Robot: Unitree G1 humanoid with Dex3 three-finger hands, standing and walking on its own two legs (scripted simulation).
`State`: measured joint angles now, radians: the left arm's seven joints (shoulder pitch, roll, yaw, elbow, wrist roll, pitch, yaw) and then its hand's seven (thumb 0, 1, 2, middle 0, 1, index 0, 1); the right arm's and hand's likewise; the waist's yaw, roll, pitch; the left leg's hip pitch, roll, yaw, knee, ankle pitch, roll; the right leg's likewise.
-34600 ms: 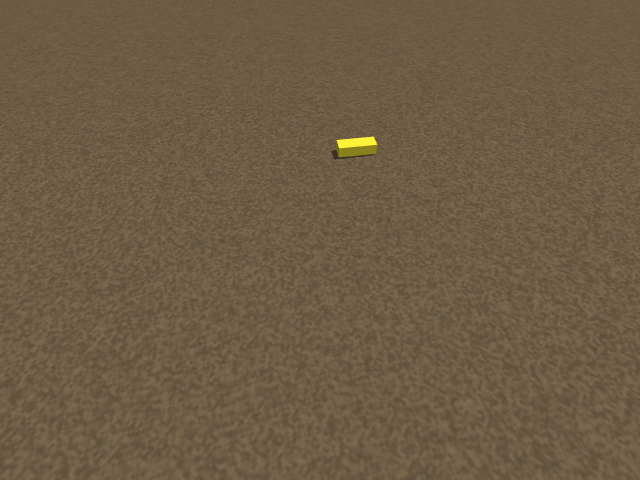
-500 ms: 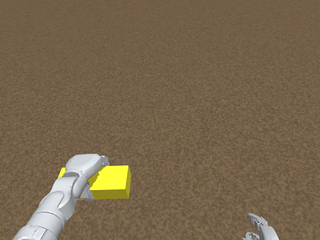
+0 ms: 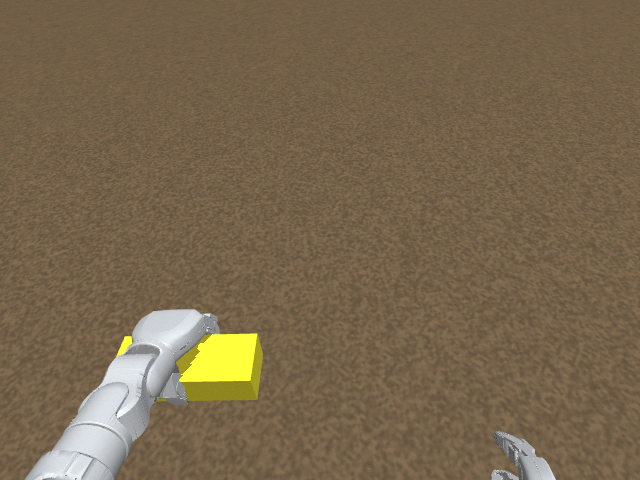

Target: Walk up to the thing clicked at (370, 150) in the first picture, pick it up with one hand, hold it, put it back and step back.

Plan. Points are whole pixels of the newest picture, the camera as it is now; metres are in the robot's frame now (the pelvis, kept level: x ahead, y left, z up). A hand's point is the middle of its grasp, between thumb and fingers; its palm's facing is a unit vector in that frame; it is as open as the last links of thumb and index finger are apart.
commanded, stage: crouch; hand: left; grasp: from above
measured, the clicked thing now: (189, 367) +0.30 +0.21 -0.07
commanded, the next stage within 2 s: none
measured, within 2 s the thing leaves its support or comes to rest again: neither
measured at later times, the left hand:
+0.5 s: hand (187, 385) +0.28 +0.22 -0.10, palm faces -0.50 -0.02 -0.87, open 10.2 cm
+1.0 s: hand (220, 393) +0.36 +0.24 -0.34, palm faces -0.45 +0.04 -0.89, open 10.2 cm
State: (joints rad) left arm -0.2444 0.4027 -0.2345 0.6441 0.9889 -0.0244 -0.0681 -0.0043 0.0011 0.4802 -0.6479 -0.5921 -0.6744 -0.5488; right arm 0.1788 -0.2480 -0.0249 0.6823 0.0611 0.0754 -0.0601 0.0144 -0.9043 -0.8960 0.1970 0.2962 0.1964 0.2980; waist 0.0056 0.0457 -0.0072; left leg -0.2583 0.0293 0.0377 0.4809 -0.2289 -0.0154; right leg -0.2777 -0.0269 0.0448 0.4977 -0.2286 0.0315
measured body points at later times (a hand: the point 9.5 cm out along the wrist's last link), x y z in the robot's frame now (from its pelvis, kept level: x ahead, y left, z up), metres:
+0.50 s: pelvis -0.01 +0.00 -0.02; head +0.04 -0.01 +0.43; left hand +0.30 +0.22 -0.05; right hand +0.14 -0.26 -0.13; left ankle +0.02 +0.13 -0.74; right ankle +0.02 -0.14 -0.74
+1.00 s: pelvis -0.05 +0.01 -0.22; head +0.12 +0.03 +0.20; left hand +0.38 +0.24 -0.29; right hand -0.01 -0.26 -0.35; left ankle +0.01 +0.13 -0.74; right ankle +0.02 -0.14 -0.74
